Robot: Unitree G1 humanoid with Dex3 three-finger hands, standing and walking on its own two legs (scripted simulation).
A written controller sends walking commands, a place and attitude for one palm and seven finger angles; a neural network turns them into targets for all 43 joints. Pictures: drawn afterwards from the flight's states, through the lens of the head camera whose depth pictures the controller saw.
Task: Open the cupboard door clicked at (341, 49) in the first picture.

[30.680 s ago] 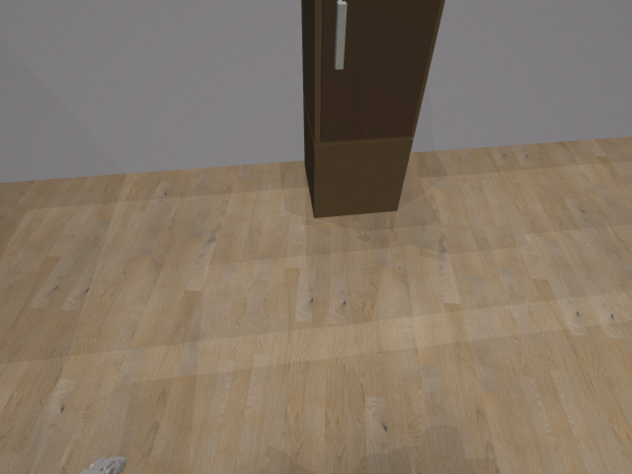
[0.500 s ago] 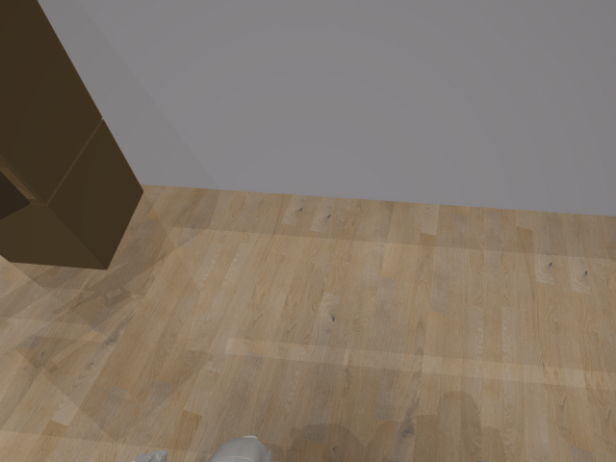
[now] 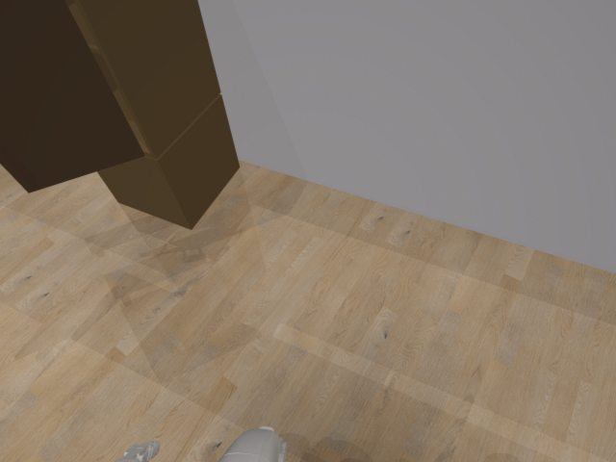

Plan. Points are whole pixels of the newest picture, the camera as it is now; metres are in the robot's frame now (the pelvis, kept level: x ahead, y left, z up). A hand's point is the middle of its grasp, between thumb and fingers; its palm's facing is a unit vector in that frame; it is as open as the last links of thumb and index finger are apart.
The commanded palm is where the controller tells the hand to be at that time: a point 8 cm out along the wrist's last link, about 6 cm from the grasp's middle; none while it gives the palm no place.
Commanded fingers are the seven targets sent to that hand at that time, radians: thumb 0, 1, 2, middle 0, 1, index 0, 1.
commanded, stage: turn to face it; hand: left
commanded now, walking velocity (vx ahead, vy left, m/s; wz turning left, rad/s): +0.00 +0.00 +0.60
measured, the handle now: out of the picture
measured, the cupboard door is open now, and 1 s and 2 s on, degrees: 50 50 50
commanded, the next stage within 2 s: take the last steps up to it in 0.68 s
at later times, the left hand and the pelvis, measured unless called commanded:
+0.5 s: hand out of the picture +0.06 +0.22 -0.15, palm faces +0.31 -0.91 -0.28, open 7.4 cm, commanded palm none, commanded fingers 0.00 0.90 0.90 -0.20 -0.30 -0.20 -0.30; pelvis +0.02 -0.02 +0.00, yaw +17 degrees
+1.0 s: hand out of the picture -0.01 +0.17 -0.17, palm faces +0.48 -0.85 -0.20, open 7.4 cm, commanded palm none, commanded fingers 0.00 0.90 0.90 -0.20 -0.30 -0.20 -0.30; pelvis +0.04 -0.02 +0.00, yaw +27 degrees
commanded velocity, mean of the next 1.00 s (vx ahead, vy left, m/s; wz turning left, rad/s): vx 0.07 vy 0.04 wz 0.37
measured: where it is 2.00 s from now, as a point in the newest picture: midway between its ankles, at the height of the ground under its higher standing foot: (249, 435)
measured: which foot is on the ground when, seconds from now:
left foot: up 0.00-0.18, down 0.20-0.52, up 0.54-0.80, down 0.82-1.00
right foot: down 0.00-0.20, up 0.22-0.50, down 0.52-0.84, up 0.86-1.00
